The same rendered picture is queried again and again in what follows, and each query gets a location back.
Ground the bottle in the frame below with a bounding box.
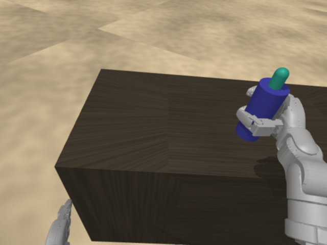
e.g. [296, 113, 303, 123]
[236, 67, 290, 142]

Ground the left robot hand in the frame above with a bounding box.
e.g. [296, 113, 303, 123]
[45, 199, 72, 245]

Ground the right robot arm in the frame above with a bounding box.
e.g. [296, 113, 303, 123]
[276, 128, 327, 245]

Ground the right robot hand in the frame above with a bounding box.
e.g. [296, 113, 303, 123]
[236, 86, 306, 140]

